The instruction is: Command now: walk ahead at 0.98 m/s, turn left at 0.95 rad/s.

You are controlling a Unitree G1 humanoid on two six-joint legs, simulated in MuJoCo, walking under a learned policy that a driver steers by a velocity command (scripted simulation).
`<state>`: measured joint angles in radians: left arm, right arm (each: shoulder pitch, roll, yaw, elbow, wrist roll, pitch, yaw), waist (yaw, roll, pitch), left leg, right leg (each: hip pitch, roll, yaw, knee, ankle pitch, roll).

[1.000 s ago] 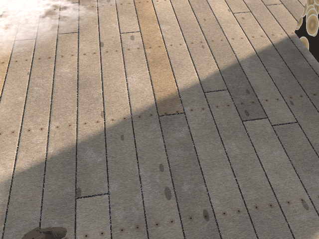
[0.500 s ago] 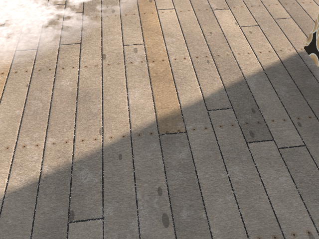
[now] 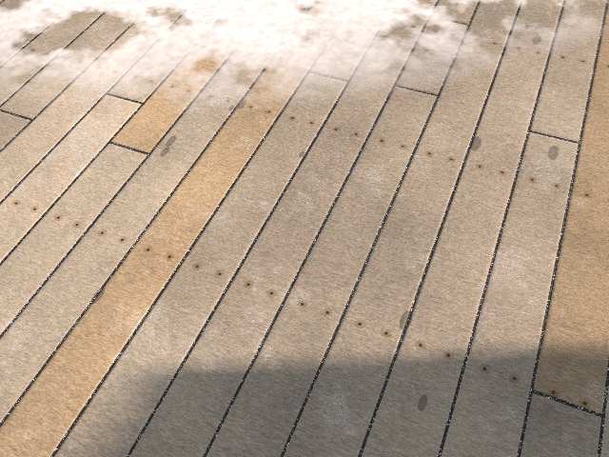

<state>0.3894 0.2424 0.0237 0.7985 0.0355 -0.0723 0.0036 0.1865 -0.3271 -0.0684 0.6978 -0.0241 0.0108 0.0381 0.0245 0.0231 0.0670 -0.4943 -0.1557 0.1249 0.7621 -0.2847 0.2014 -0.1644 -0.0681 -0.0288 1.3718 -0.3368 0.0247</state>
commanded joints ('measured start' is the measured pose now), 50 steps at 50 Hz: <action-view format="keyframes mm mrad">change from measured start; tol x32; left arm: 1 -147 149 16 -193 13 -56 0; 14 -432 98 -19 -250 -6 -1 -35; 19 266 329 85 -44 0 12 17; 50 -276 58 26 -195 -1 71 -63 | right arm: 1 187 -188 -65 3 2 -22 -32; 20 272 -21 23 41 17 -123 -36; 35 -280 -31 89 -172 -13 -101 -5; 40 331 -241 -10 -45 -64 -118 -77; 50 100 -17 23 59 13 -136 -44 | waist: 1 -55 -135 -78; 17 68 108 -179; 20 81 -396 -411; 23 47 39 -110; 30 -32 -46 81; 39 -190 -41 -304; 41 -113 386 -534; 50 5 91 -1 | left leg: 1 529 327 -730 -533 -98 165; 8 109 138 -430 -626 240 97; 17 634 269 -290 -182 1290 -58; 18 495 242 -237 128 1215 -69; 20 -167 -29 -215 811 -161 -150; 34 143 182 -115 -158 419 -221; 38 466 131 -119 -247 177 -185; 41 957 684 -1044 -477 -494 -30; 42 809 602 -879 -499 -536 -46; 50 408 433 -83 -516 732 -128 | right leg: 1 -621 -38 109 60 17 -17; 12 -314 -3 -44 -765 572 -44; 18 204 93 -45 -826 208 -179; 20 619 -257 887 -1017 -97 -407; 31 -300 33 363 -1307 185 -280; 38 -2 43 340 -770 804 -158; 41 -567 160 153 47 -140 -140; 50 -606 -6 33 -290 107 -85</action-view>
